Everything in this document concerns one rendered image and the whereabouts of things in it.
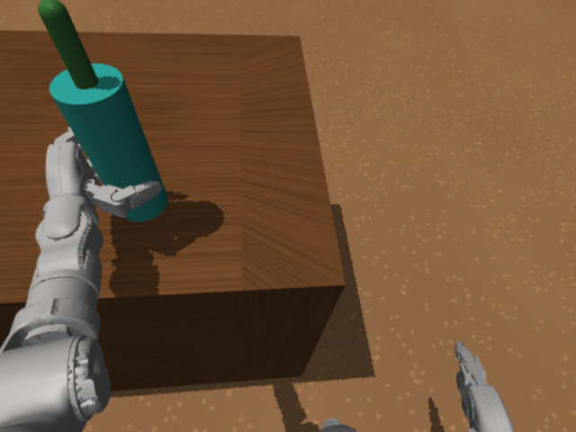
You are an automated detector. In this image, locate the right robot hand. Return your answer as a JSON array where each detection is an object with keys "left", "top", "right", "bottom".
[{"left": 454, "top": 341, "right": 515, "bottom": 432}]

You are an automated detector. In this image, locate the left robot arm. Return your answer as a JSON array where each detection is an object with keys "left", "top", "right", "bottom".
[{"left": 0, "top": 195, "right": 111, "bottom": 432}]

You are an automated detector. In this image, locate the bottle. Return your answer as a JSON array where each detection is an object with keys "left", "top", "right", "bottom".
[{"left": 38, "top": 0, "right": 168, "bottom": 222}]

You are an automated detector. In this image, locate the left robot hand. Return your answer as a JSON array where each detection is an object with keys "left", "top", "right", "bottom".
[{"left": 45, "top": 127, "right": 162, "bottom": 218}]

